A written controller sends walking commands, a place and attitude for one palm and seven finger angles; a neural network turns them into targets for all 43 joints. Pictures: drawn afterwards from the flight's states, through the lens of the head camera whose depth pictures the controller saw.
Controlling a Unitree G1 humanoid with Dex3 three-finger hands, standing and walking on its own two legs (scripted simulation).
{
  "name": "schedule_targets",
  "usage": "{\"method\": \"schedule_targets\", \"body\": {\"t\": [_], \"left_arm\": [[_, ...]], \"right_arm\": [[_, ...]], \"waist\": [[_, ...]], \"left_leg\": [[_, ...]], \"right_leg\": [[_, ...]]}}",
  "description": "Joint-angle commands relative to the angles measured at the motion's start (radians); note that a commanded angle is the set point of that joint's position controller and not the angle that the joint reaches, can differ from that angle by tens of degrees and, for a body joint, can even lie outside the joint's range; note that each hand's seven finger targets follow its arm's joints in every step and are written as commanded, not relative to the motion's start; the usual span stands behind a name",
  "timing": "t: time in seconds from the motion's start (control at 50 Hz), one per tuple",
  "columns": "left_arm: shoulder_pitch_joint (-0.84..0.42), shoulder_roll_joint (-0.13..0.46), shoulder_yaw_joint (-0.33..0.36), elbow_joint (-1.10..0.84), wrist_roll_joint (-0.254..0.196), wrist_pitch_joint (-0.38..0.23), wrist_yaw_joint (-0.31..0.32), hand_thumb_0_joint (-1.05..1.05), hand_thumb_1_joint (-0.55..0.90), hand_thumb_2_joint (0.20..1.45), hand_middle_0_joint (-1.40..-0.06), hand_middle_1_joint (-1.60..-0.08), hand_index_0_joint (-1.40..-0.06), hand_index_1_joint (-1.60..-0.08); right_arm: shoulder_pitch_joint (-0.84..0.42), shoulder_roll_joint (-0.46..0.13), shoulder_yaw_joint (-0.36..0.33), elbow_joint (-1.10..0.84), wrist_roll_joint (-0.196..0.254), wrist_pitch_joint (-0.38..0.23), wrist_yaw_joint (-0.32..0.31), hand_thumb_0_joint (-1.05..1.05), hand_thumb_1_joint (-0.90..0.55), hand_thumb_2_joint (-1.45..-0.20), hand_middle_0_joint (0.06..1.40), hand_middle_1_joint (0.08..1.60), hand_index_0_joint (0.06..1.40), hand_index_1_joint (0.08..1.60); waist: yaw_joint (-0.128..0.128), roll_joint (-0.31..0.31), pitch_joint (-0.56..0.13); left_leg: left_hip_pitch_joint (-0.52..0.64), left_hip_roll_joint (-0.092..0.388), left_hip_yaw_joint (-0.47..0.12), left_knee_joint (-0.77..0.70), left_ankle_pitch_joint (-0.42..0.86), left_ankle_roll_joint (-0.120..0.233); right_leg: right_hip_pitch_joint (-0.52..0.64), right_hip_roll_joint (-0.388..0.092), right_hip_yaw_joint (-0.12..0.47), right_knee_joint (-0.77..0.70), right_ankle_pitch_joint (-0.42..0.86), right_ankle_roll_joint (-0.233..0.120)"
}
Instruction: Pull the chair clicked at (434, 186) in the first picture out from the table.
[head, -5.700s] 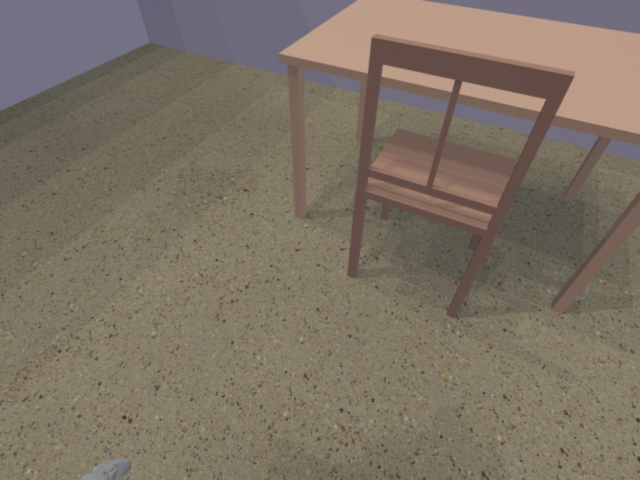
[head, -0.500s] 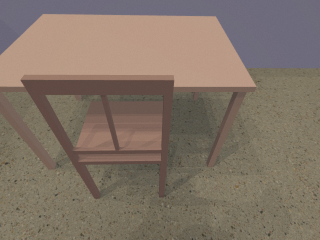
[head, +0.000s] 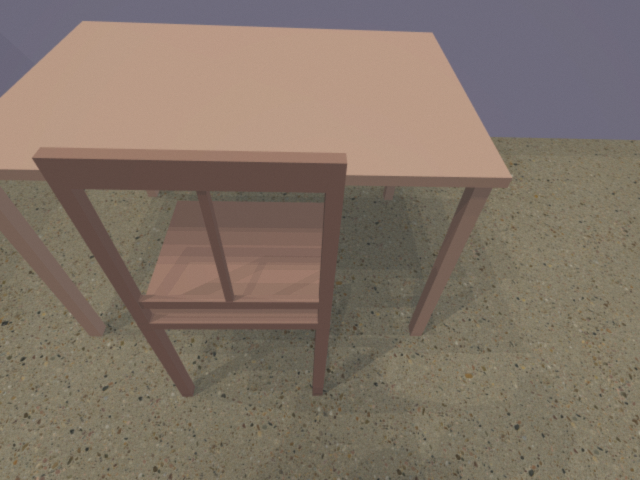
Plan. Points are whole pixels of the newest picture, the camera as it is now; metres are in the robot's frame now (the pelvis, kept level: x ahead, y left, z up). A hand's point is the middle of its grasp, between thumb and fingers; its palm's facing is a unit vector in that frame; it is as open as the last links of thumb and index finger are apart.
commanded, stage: shuffle to correct the standing spot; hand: left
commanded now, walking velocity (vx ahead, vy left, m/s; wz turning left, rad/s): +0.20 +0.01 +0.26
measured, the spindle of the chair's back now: (218, 251) +0.50 +0.22 -0.08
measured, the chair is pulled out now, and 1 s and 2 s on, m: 0.00 0.00 0.00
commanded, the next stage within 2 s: come to a stop and stand still in 0.24 s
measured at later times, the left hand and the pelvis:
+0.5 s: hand out of the picture +0.09 +0.19 -0.18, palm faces +0.11 -0.98 -0.18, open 7.3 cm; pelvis +0.08 +0.01 +0.00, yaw +5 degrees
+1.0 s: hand out of the picture +0.11 +0.19 -0.18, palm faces +0.16 -0.96 -0.21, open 7.3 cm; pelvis +0.07 -0.01 -0.01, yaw +5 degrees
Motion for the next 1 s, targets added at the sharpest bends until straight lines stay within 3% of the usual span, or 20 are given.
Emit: {"method": "schedule_targets", "body": {"t": [0.0,0.12,0.18,0.22,0.24,0.26,0.28,0.3,0.38,0.46,0.54,0.58,0.6,0.62,0.64,0.7,0.8,0.88,0.96,0.98], "left_arm": [[0.085,0.092,0.022,-0.020,0.011,-0.006,0.001,0.000,0.900,0.900,-0.200,-0.300,-0.200,-0.300],[0.110,0.131,0.050,-0.043,0.015,-0.002,-0.009,0.000,0.900,0.900,-0.200,-0.300,-0.200,-0.300],[0.166,0.156,0.066,-0.039,0.013,-0.014,-0.002,0.000,0.900,0.900,-0.200,-0.300,-0.200,-0.300],[0.136,0.158,0.068,-0.041,0.017,-0.024,-0.001,0.000,0.900,0.900,-0.200,-0.300,-0.200,-0.300],[0.106,0.135,0.062,-0.046,0.016,-0.023,-0.004,0.000,0.900,0.900,-0.200,-0.300,-0.200,-0.300],[0.086,0.096,0.052,-0.050,0.013,-0.024,-0.009,0.000,0.900,0.900,-0.200,-0.300,-0.200,-0.300],[0.042,0.052,0.038,-0.078,0.012,-0.030,-0.009,0.000,0.900,0.900,-0.200,-0.300,-0.200,-0.300],[-0.033,0.076,0.038,-0.105,0.011,-0.032,-0.002,0.000,0.900,0.900,-0.200,-0.300,-0.200,-0.300],[-0.085,0.059,0.043,-0.112,0.009,-0.027,-0.013,0.000,0.900,0.900,-0.200,-0.300,-0.200,-0.300],[-0.066,0.037,0.036,-0.105,0.000,0.005,-0.006,0.000,0.900,0.900,-0.200,-0.300,-0.200,-0.300],[-0.023,0.085,0.050,-0.117,0.004,0.005,0.003,0.000,0.900,0.900,-0.200,-0.300,-0.200,-0.300],[0.060,0.134,0.063,-0.109,0.009,-0.006,0.006,0.000,0.900,0.900,-0.200,-0.300,-0.200,-0.300],[0.086,0.182,0.071,-0.101,0.015,-0.017,0.013,0.000,0.900,0.900,-0.200,-0.300,-0.200,-0.300],[0.109,0.225,0.083,-0.097,0.017,-0.023,0.019,0.000,0.900,0.900,-0.200,-0.300,-0.200,-0.300],[0.116,0.237,0.078,-0.099,0.010,-0.022,0.019,0.000,0.900,0.900,-0.200,-0.300,-0.200,-0.300],[-0.085,0.182,0.067,-0.159,0.014,-0.001,0.023,0.000,0.900,0.900,-0.200,-0.300,-0.200,-0.300],[-0.109,0.220,0.086,-0.197,0.023,0.022,0.016,0.000,0.900,0.900,-0.200,-0.300,-0.200,-0.300],[-0.093,0.241,0.095,-0.208,0.032,0.036,0.015,0.000,0.900,0.900,-0.200,-0.300,-0.200,-0.300],[-0.124,0.230,0.092,-0.211,0.024,0.051,0.014,0.000,0.900,0.900,-0.200,-0.300,-0.200,-0.300],[-0.116,0.192,0.080,-0.206,0.020,0.054,0.011,0.000,0.900,0.900,-0.200,-0.300,-0.200,-0.300]], "right_arm": [[0.067,-0.102,-0.016,-0.024,-0.008,0.001,0.001,0.000,-0.900,-0.900,0.200,0.300,0.200,0.300],[0.056,-0.086,-0.027,-0.074,-0.017,0.008,0.013,0.000,-0.900,-0.900,0.200,0.300,0.200,0.300],[0.046,-0.054,-0.027,-0.098,-0.017,-0.002,0.016,0.000,-0.900,-0.900,0.200,0.300,0.200,0.300],[0.072,-0.046,-0.023,-0.095,-0.016,-0.016,0.018,0.000,-0.900,-0.900,0.200,0.300,0.200,0.300],[0.125,-0.053,-0.022,-0.070,-0.014,-0.024,0.018,0.000,-0.900,-0.900,0.200,0.300,0.200,0.300],[0.223,-0.100,-0.031,-0.025,-0.017,-0.036,0.013,0.000,-0.900,-0.900,0.200,0.300,0.200,0.300],[0.355,-0.160,-0.045,0.021,-0.021,-0.044,-0.003,0.000,-0.900,-0.900,0.200,0.300,0.200,0.300],[0.411,-0.158,-0.034,0.047,-0.023,-0.038,-0.018,0.000,-0.900,-0.900,0.200,0.300,0.200,0.300],[0.257,-0.114,-0.017,-0.011,-0.026,-0.043,-0.027,0.000,-0.900,-0.900,0.200,0.300,0.200,0.300],[0.156,-0.122,-0.019,-0.041,-0.017,-0.033,-0.033,0.000,-0.900,-0.900,0.200,0.300,0.200,0.300],[0.115,-0.161,-0.053,-0.067,-0.009,-0.011,-0.028,0.000,-0.900,-0.900,0.200,0.300,0.200,0.300],[0.106,-0.163,-0.068,-0.077,0.000,-0.002,-0.021,0.000,-0.900,-0.900,0.200,0.300,0.200,0.300],[0.141,-0.137,-0.070,-0.079,0.004,0.003,-0.015,0.000,-0.900,-0.900,0.200,0.300,0.200,0.300],[0.200,-0.096,-0.074,-0.083,0.010,0.007,-0.008,0.000,-0.900,-0.900,0.200,0.300,0.200,0.300],[0.210,-0.082,-0.075,-0.087,0.016,0.015,-0.017,0.000,-0.900,-0.900,0.200,0.300,0.200,0.300],[0.117,-0.047,-0.071,-0.089,0.005,0.055,-0.009,0.000,-0.900,-0.900,0.200,0.300,0.200,0.300],[0.079,-0.058,-0.076,-0.112,-0.010,0.079,0.016,0.000,-0.900,-0.900,0.200,0.300,0.200,0.300],[0.041,-0.069,-0.074,-0.151,-0.010,0.072,0.025,0.000,-0.900,-0.900,0.200,0.300,0.200,0.300],[0.195,-0.056,-0.062,-0.115,-0.010,0.056,0.026,0.000,-0.900,-0.900,0.200,0.300,0.200,0.300],[0.212,-0.068,-0.060,-0.106,-0.011,0.052,0.020,0.000,-0.900,-0.900,0.200,0.300,0.200,0.300]], "waist": [[-0.002,0.024,0.072],[0.016,-0.054,0.148],[0.024,-0.147,0.101],[-0.005,-0.116,0.083],[-0.030,-0.042,0.065],[-0.064,0.127,0.030],[-0.103,0.325,0.018],[-0.121,0.340,0.051],[-0.055,0.109,0.100],[-0.011,0.161,0.061],[0.017,0.154,0.012],[0.058,0.098,-0.029],[0.054,-0.023,-0.082],[0.040,-0.189,-0.171],[0.033,-0.212,-0.227],[-0.014,-0.160,-0.040],[-0.004,-0.103,-0.036],[0.020,-0.119,-0.026],[-0.053,-0.111,-0.047],[-0.061,-0.033,-0.019]], "left_leg": [[-0.105,0.084,-0.092,-0.086,-0.037,0.027],[-0.292,0.022,-0.060,0.040,-0.190,0.033],[-0.313,0.007,0.017,0.200,-0.114,0.028],[-0.223,0.017,0.017,0.108,-0.084,0.027],[-0.089,0.026,-0.003,0.018,0.008,0.036],[0.057,0.112,-0.134,-0.030,0.265,0.074],[0.215,0.273,-0.360,-0.070,0.672,0.164],[0.296,0.342,-0.444,-0.083,1.021,0.210],[0.181,0.298,-0.262,-0.072,1.019,0.198],[0.105,0.208,-0.118,-0.077,1.070,0.105],[0.119,0.209,-0.119,0.002,1.006,0.079],[0.079,0.183,-0.131,0.117,0.838,0.045],[-0.007,0.109,-0.101,0.252,0.572,0.016],[-0.152,-0.034,-0.038,0.462,-0.049,-0.017],[-0.154,-0.055,-0.086,0.597,-0.393,-0.019],[-0.177,0.009,-0.094,0.680,-0.326,-0.032],[-0.172,0.005,-0.026,0.600,-0.185,-0.054],[-0.144,0.010,-0.001,0.415,-0.179,-0.049],[0.135,-0.024,0.061,0.012,-0.038,-0.019],[0.170,-0.001,0.032,-0.081,-0.049,-0.021]], "right_leg": [[-0.035,-0.072,0.053,-0.054,-0.071,-0.043],[-0.033,-0.129,0.124,-0.099,-0.322,-0.093],[0.029,-0.237,0.226,-0.157,-0.247,-0.152],[0.003,-0.236,0.177,-0.084,-0.057,-0.159],[-0.062,-0.167,0.075,0.015,0.023,-0.125],[-0.149,-0.059,-0.048,0.226,0.094,-0.075],[-0.360,0.030,-0.115,0.454,-0.114,-0.029],[-0.514,0.036,-0.034,0.622,-0.360,-0.032],[-0.504,-0.037,0.015,0.657,-0.242,-0.036],[-0.325,-0.013,-0.007,0.435,-0.046,-0.018],[-0.172,0.014,-0.024,0.189,0.072,-0.038],[-0.021,-0.008,-0.012,0.029,0.293,-0.046],[0.097,-0.106,0.077,0.037,0.637,-0.076],[0.232,-0.305,0.293,0.078,1.105,-0.195],[0.207,-0.418,0.345,0.039,1.217,-0.293],[-0.095,-0.327,0.277,-0.061,0.719,-0.275],[-0.215,-0.270,0.227,-0.169,0.180,-0.214],[-0.226,-0.264,0.275,-0.227,-0.128,-0.211],[-0.349,-0.176,0.208,-0.204,-0.309,-0.108],[-0.399,-0.121,0.162,-0.116,-0.351,-0.076]]}}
